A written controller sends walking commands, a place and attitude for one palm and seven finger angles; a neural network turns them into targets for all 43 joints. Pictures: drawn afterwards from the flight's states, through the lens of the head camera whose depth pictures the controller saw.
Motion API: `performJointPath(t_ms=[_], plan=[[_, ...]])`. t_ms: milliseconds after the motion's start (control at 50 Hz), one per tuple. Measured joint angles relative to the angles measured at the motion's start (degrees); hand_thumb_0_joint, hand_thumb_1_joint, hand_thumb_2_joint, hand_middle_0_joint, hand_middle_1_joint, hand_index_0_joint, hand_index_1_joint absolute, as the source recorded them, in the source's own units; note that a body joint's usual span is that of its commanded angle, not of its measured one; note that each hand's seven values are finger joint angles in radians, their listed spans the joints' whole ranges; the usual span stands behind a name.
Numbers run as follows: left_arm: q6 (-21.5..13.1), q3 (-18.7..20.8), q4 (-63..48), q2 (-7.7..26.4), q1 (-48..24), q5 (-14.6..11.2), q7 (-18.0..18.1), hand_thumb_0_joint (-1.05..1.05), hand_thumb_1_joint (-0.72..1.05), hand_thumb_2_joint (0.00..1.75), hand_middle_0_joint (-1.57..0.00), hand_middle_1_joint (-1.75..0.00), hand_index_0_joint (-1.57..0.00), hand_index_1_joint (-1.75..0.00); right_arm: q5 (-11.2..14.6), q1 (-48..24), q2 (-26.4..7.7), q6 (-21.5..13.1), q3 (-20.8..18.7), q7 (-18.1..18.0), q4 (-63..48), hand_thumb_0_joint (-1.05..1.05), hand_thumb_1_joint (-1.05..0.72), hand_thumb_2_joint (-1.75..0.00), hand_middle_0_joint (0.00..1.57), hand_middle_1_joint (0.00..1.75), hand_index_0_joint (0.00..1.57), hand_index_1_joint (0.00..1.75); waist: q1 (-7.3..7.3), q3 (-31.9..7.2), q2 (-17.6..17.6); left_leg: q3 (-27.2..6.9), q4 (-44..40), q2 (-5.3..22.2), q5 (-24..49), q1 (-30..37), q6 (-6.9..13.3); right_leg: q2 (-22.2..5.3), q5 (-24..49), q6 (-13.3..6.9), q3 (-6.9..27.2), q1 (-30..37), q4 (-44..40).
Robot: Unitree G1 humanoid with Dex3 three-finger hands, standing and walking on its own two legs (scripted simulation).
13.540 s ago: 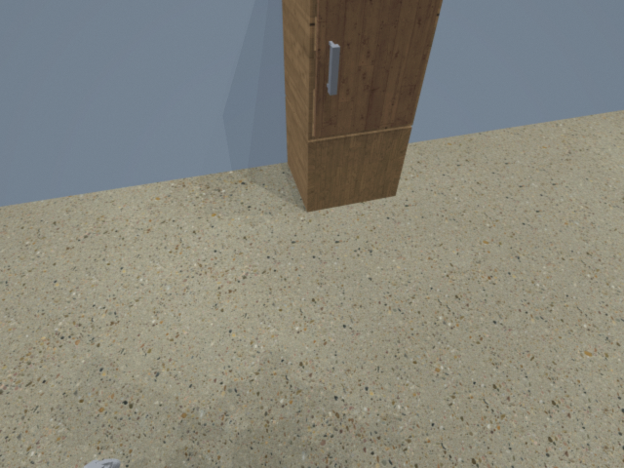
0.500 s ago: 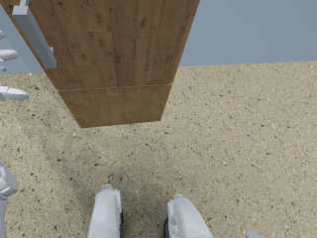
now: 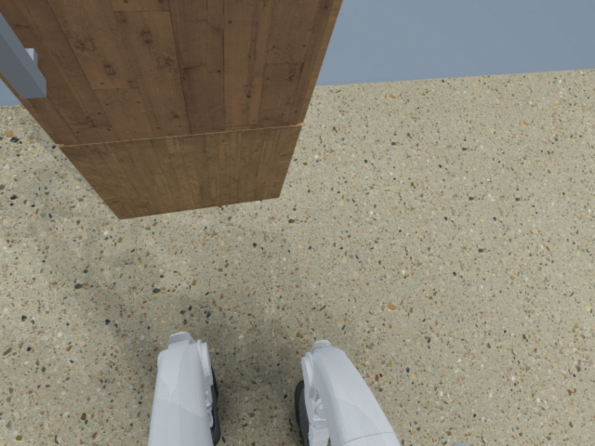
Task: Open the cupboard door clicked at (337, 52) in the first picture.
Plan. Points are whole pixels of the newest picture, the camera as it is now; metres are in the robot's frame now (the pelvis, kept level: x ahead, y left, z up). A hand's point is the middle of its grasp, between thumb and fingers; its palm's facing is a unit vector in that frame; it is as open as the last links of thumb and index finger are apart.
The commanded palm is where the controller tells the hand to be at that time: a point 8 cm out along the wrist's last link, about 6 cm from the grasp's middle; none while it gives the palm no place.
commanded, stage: move the hooked fingers beside the handle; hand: left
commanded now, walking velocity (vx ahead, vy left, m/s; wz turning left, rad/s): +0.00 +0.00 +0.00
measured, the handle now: out of the picture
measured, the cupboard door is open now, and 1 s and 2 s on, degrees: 0 0 0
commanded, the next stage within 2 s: slide the fingers in behind the handle in 0.60 s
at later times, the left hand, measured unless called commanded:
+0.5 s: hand out of the picture +0.52 +0.35 +0.09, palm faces +0.20 -0.98 -0.01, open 14.0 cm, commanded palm +0.52 +0.37 +0.09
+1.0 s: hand out of the picture +0.52 +0.35 +0.08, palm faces +0.17 -0.99 +0.00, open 14.0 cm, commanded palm +0.51 +0.35 +0.08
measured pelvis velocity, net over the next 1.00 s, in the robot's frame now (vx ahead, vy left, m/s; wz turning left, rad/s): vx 0.01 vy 0.00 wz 0.00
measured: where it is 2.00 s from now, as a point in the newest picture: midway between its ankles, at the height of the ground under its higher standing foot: (260, 429)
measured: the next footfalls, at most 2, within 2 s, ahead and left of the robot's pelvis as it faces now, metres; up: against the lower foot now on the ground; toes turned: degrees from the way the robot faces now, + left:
none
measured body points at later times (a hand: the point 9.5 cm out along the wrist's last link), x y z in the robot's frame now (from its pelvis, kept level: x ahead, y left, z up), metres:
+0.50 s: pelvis +0.01 +0.00 +0.01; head +0.19 +0.06 +0.41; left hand +0.50 +0.40 +0.09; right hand +0.05 -0.27 -0.09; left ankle +0.08 +0.12 -0.58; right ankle +0.01 -0.14 -0.58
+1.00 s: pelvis +0.01 +0.00 +0.00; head +0.19 +0.06 +0.41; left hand +0.50 +0.40 +0.08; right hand +0.04 -0.27 -0.09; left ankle +0.08 +0.12 -0.58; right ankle +0.01 -0.14 -0.58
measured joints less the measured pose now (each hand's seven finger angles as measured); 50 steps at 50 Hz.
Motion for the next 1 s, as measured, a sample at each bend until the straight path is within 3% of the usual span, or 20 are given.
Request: performJointPath(t_ms=[100,300,440,800,1000], plan=[[0.6,0.5,-0.5,0.2,0.3,1.1,0.8,-0.01,-0.5,0.3,-0.3,-1.2,-0.3,-1.2,-0.2,0.1,0.4,0.1,0.3,0.2,-0.1,0.0,-0.9,-0.9,0.2,0.3,0.2,0.3,-0.15,0.2,-0.1,-0.1,0.0,0.0,-0.1,-0.2,0.1,0.1,0.1,0.1,0.0,-0.1,-0.3],[1.2,-2.2,-1.6,-1.5,-0.1,0.5,1.4,-0.01,-0.5,0.3,-0.3,-1.2,-0.3,-1.2,-0.3,-0.2,0.7,0.2,-0.1,0.4,0.2,0.0,-0.9,-0.9,0.2,0.3,0.21,0.3,0.1,0.1,-0.2,-0.3,-1.4,-0.4,0.1,1.2,-0.1,-0.2,0.3,0.0,-0.4,1.6,-2.0],[0.1,-0.8,-1.0,-1.5,0.6,0.7,2.3,-0.01,-0.5,0.3,-0.3,-1.2,-0.3,-1.2,-0.4,-0.7,0.1,0.0,-0.2,0.4,-0.4,0.0,-0.9,-0.9,0.2,0.3,0.2,0.3,-0.34,-0.1,-0.1,-0.3,-1.4,-0.2,-0.2,1.6,-0.2,0.0,0.0,-0.1,-0.3,1.9,-2.0],[0.4,-1.0,0.2,0.6,-0.5,0.0,0.3,-0.01,-0.5,0.3,-0.3,-1.2,-0.3,-1.2,0.1,-1.3,0.0,0.3,0.2,0.2,0.1,0.0,-0.9,-0.9,0.2,0.3,0.2,0.3,0.06,0.1,-0.3,-0.9,0.6,-0.1,-0.9,-0.4,-0.4,0.2,-0.9,-0.3,-0.7,0.1,0.0],[0.9,-1.1,-4.5,-3.4,1.8,-0.5,1.5,-0.01,-0.5,0.3,-0.3,-1.2,-0.3,-1.2,-0.3,-1.0,0.9,0.4,-0.6,1.1,0.3,0.0,-0.9,-0.9,0.2,0.3,0.2,0.3,0.44,-0.1,-0.3,-0.7,0.2,-0.2,-0.8,0.3,-0.2,0.2,-0.5,0.0,-0.5,0.8,-0.6]])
